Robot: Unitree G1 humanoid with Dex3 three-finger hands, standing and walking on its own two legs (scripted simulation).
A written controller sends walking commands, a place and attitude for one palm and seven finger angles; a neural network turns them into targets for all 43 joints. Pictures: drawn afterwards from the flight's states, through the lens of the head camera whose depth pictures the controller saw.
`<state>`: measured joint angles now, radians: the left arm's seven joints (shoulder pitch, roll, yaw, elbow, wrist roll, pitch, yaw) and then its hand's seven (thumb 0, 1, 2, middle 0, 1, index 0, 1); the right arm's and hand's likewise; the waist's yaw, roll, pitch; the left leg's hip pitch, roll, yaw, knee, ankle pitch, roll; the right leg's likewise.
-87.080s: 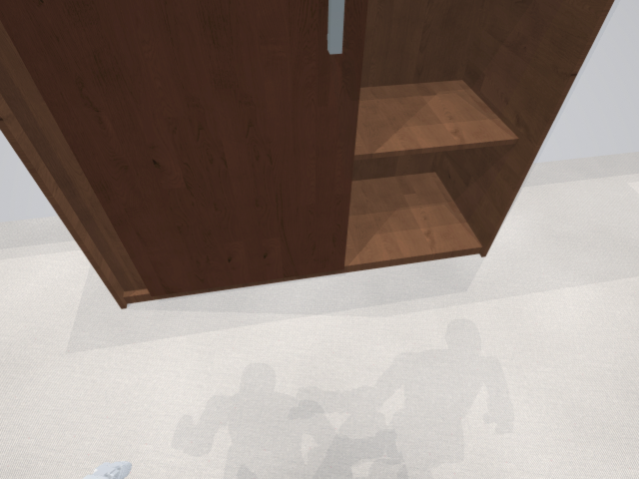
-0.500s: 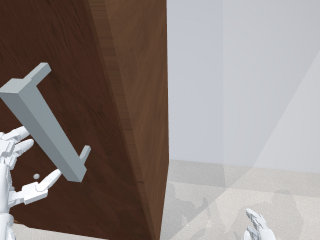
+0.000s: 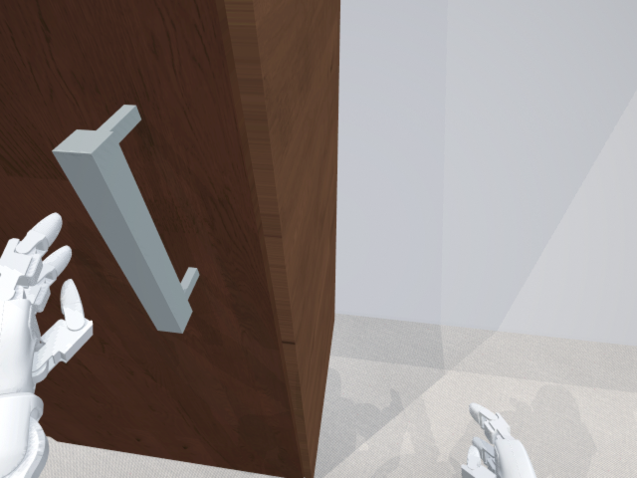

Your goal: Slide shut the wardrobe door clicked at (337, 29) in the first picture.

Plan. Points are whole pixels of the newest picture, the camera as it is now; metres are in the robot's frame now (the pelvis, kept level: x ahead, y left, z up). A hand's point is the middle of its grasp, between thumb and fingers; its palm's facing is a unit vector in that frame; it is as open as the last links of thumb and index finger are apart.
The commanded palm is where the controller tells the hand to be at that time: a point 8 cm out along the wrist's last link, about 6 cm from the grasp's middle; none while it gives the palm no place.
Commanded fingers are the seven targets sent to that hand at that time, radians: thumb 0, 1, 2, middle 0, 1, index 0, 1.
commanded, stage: draw the hand back to the body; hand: left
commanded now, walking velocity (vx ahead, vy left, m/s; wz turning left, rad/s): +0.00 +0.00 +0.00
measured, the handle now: (152, 231) +0.25 +0.19 +0.24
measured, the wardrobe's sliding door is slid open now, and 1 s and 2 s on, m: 0.00 0.00 0.00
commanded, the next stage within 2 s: step back with the hand held close in 0.08 s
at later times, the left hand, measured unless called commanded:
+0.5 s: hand (98, 326) +0.20 +0.25 +0.16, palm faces +0.37 -0.76 -0.53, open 7.4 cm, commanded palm +0.13 +0.29 +0.18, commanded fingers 0.00 0.90 0.90 -0.20 -0.30 -0.20 -0.30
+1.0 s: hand (54, 387) +0.14 +0.26 +0.15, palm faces +0.41 -0.77 -0.49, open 7.4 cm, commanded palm +0.08 +0.30 +0.18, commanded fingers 0.00 0.90 0.90 -0.20 -0.30 -0.20 -0.30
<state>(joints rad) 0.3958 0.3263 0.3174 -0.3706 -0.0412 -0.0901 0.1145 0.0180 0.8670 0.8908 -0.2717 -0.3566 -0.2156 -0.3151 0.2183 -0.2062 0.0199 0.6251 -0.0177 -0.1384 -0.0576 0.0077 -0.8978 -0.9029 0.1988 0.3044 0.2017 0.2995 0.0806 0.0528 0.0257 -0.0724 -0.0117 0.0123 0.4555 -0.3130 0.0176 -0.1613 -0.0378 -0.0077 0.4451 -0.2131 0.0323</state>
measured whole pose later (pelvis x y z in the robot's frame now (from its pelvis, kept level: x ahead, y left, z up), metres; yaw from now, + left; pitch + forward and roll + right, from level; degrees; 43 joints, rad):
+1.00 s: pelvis -0.07 +0.00 -0.01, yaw -2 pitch +1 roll +0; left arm 0.51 0.37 0.42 -0.48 0.01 -0.25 0.14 0.02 0.88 0.90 -0.21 -0.30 -0.22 -0.30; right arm 0.24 -0.24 -0.02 0.55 0.00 -0.08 -0.07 0.01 -0.90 -0.90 0.20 0.30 0.20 0.30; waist 0.02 -0.01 0.03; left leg -0.36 -0.01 0.05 0.61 -0.27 0.04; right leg -0.43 -0.03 0.03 0.52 -0.11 0.04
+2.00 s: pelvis -0.23 -0.02 +0.00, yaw -6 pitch +6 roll +0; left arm 0.54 0.46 0.41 -0.52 -0.03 -0.20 0.14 0.02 0.88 0.90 -0.21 -0.30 -0.22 -0.30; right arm 0.17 -0.23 -0.03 0.60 0.00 -0.07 -0.07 0.01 -0.90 -0.90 0.20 0.30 0.20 0.30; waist -0.03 -0.06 0.03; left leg -0.29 -0.04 0.06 0.40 -0.22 0.06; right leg -0.37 0.03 0.01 0.73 -0.44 0.00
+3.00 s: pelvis -0.32 +0.00 -0.01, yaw -3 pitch -1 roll +0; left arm 0.50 0.39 0.39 -0.48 -0.01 -0.20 0.14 0.02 0.89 0.90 -0.21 -0.30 -0.22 -0.30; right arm 0.23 -0.17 0.03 0.60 -0.01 -0.10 -0.05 0.01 -0.90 -0.90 0.20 0.30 0.20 0.30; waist 0.01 -0.05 0.05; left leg -0.16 0.02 0.06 0.53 -0.36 0.01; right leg -0.28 -0.06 -0.03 0.52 -0.21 0.04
